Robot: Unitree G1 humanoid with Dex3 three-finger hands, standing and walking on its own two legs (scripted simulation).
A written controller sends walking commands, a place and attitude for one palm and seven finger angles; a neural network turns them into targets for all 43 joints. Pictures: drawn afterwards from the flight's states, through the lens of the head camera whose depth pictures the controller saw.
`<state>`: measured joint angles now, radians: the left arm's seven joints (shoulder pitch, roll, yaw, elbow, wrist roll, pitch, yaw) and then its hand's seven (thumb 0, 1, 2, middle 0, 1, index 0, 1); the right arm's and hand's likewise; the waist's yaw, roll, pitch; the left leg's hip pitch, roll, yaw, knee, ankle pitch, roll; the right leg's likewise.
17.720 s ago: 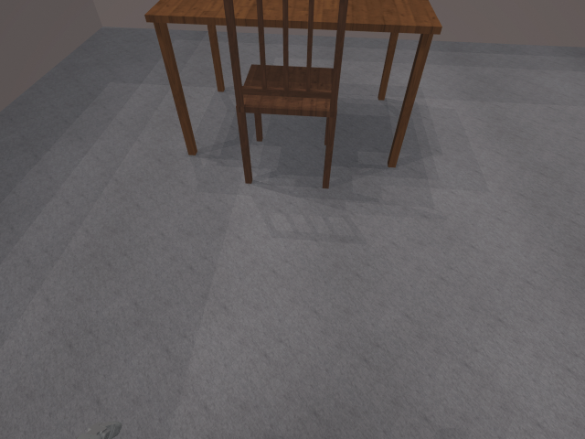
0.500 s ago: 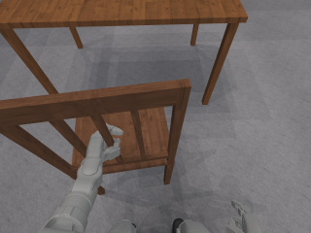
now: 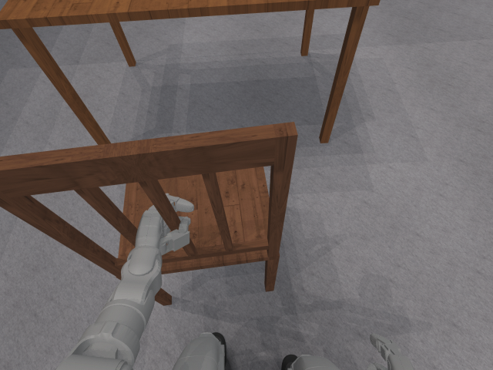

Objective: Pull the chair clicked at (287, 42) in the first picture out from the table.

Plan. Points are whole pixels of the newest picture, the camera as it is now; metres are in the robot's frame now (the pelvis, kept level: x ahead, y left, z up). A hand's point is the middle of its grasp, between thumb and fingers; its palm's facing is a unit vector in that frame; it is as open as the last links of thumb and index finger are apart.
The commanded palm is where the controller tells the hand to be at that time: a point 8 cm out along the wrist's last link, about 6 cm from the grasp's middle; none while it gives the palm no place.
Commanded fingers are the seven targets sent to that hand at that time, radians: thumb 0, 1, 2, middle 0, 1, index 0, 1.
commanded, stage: stop walking, hand still on the chair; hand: left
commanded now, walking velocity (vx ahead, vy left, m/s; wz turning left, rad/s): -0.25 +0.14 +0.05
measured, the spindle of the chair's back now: (174, 223) +0.36 +0.16 -0.06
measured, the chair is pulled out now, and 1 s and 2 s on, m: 0.53 0.62 0.62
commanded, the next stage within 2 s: open the thumb and straighten the fingers in 0.94 s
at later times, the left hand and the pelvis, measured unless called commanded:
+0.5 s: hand (184, 280) +0.25 +0.12 -0.05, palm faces -0.01 -0.99 -0.15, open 5.0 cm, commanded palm +0.24 +0.17 -0.04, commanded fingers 0.00 0.90 0.90 -0.50 -1.45 -0.50 -1.45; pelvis -0.04 +0.01 +0.01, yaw +1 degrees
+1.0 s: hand (184, 280) +0.25 +0.12 -0.05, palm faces -0.01 -0.99 -0.16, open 5.0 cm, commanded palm +0.24 +0.17 -0.04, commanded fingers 0.00 0.90 0.90 -0.50 -1.45 -0.50 -1.45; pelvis -0.02 +0.00 +0.01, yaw +1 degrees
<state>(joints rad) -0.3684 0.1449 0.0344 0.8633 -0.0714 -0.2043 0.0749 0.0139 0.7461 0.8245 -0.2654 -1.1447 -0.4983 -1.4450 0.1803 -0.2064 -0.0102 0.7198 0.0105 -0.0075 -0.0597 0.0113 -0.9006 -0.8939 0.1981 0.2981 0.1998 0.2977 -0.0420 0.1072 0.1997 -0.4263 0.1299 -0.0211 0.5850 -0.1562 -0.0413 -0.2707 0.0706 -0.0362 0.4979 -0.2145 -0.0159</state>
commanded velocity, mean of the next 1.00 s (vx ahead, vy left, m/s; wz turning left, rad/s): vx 0.05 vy -0.01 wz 0.00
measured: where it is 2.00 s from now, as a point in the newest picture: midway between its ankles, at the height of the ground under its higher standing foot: outside the picture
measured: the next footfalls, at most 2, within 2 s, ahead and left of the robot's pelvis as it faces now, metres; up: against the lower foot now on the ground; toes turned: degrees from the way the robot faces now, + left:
left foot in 0.20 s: +0.00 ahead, +0.14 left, +0.00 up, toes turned +2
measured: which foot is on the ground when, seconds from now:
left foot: down 0.00-0.00, up 0.02-0.18, down 0.20-1.00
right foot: down 0.00-1.00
